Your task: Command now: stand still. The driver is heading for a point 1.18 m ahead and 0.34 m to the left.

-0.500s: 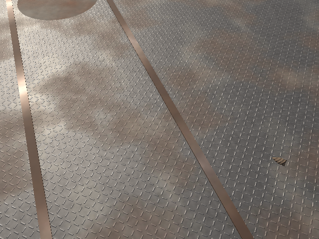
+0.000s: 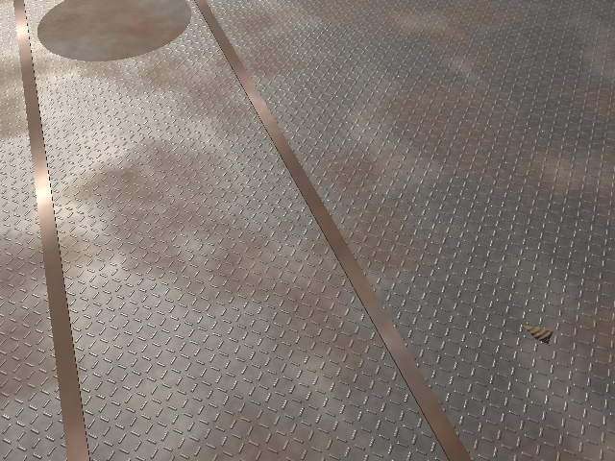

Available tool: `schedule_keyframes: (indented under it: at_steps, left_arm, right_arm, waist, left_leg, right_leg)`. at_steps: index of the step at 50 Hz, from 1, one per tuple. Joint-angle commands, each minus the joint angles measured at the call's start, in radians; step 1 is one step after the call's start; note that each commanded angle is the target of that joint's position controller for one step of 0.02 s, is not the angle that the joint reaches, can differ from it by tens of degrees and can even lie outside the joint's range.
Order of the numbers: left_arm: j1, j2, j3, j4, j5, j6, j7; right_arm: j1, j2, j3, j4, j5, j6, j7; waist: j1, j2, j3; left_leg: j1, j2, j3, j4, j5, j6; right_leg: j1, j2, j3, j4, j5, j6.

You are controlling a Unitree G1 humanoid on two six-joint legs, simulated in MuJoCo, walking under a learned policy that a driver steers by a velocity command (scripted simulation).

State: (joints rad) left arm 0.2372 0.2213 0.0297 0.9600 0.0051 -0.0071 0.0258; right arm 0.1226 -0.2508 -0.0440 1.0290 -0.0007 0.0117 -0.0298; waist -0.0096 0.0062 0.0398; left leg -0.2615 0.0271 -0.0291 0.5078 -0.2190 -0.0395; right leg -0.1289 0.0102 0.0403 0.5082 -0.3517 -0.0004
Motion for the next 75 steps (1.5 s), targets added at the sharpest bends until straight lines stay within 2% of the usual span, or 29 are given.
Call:
schedule_keyframes:
  at_steps: [1, 13, 28, 66, 67, 68, 69, 70, 72, 73, 74, 75]
  left_arm:
    - [0.037, 0.112, 0.02, -0.013, 0.0, -0.008, 0.003]
    - [0.067, 0.099, 0.007, 0.052, 0.0, -0.009, 0.007]
    - [0.124, 0.075, -0.008, 0.1, -0.001, -0.011, 0.01]
    - [0.231, 0.029, -0.016, 0.125, -0.006, -0.014, 0.015]
    - [0.252, 0.019, -0.018, 0.136, -0.007, -0.013, 0.016]
    - [0.257, 0.03, -0.013, 0.138, -0.012, -0.01, 0.019]
    - [0.245, 0.056, -0.005, 0.126, -0.017, -0.008, 0.023]
    - [0.244, 0.074, 0.001, 0.114, -0.021, -0.009, 0.026]
    - [0.29, 0.127, 0.021, 0.107, -0.034, -0.024, 0.024]
    - [0.275, 0.157, 0.033, 0.099, -0.038, -0.033, 0.023]
    - [0.252, 0.155, 0.036, 0.087, -0.038, -0.041, 0.02]
    - [0.216, 0.141, 0.033, 0.073, -0.037, -0.046, 0.016]
  right_arm:
    - [-0.01, -0.108, -0.019, -0.021, 0.001, -0.007, -0.007]
    - [0.017, -0.096, -0.015, 0.032, 0.001, -0.001, -0.014]
    - [0.063, -0.075, -0.007, 0.063, 0.002, 0.001, -0.018]
    - [0.146, -0.034, 0.007, 0.068, 0.006, 0.001, -0.023]
    - [0.162, -0.021, 0.01, 0.077, 0.005, 0.002, -0.023]
    - [0.166, -0.022, 0.009, 0.079, 0.009, 0.003, -0.024]
    - [0.168, -0.029, 0.004, 0.078, 0.014, 0.001, -0.025]
    - [0.152, -0.032, 0.002, 0.068, 0.014, -0.006, -0.023]
    - [0.105, 0.004, 0.01, 0.038, 0.016, -0.039, -0.008]
    - [0.092, 0.013, 0.012, 0.024, 0.02, -0.058, 0.003]
    - [0.083, 0.014, 0.012, 0.012, 0.026, -0.076, 0.013]
    - [0.095, 0.017, 0.012, 0.008, 0.034, -0.091, 0.021]
  waist:
    - [0.002, -0.016, -0.034]
    - [0.001, -0.014, -0.01]
    - [0.003, -0.007, 0.009]
    - [0.006, -0.007, 0.03]
    - [0.007, -0.011, 0.007]
    - [0.008, -0.025, 0.024]
    - [0.01, -0.05, 0.054]
    - [0.019, -0.068, 0.098]
    - [0.048, -0.148, 0.146]
    - [0.048, -0.201, 0.173]
    - [0.038, -0.202, 0.196]
    - [0.016, -0.19, 0.216]
  left_leg:
    - [0.117, 0.013, -0.006, -0.037, 0.215, 0.032]
    - [0.113, 0.008, -0.003, -0.054, 0.179, 0.031]
    - [0.099, 0.002, -0.003, -0.062, 0.149, 0.034]
    - [0.08, -0.007, -0.006, -0.052, 0.144, 0.043]
    - [0.09, -0.021, 0.009, -0.05, 0.042, 0.043]
    - [0.069, -0.046, 0.032, -0.027, -0.109, 0.046]
    - [0.019, -0.071, 0.058, 0.008, -0.277, 0.053]
    - [-0.048, -0.078, 0.063, 0.038, -0.369, 0.061]
    - [-0.158, -0.077, 0.095, 0.177, -0.282, 0.061]
    - [-0.208, -0.052, 0.091, 0.274, -0.207, 0.07]
    - [-0.231, -0.017, 0.067, 0.31, -0.202, 0.088]
    - [-0.215, -0.003, 0.064, 0.26, -0.224, 0.105]
  right_leg:
    - [-0.105, -0.041, 0.027, -0.109, 0.259, -0.017]
    - [-0.119, -0.031, 0.012, -0.133, 0.197, -0.013]
    - [-0.136, -0.023, -0.003, -0.143, 0.149, -0.009]
    - [-0.154, -0.018, -0.021, -0.133, 0.133, -0.002]
    - [-0.146, -0.011, -0.027, -0.142, 0.034, -0.006]
    - [-0.163, -0.007, -0.022, -0.15, -0.112, -0.022]
    - [-0.186, -0.018, 0.005, -0.159, -0.272, -0.049]
    - [-0.211, -0.051, 0.054, -0.187, -0.4, -0.08]
    - [-0.187, -0.187, 0.247, -0.284, -0.521, -0.161]
    - [-0.174, -0.272, 0.349, -0.331, -0.524, -0.205]
    - [-0.188, -0.316, 0.4, -0.348, -0.493, -0.231]
    - [-0.197, -0.311, 0.376, -0.33, -0.423, -0.22]
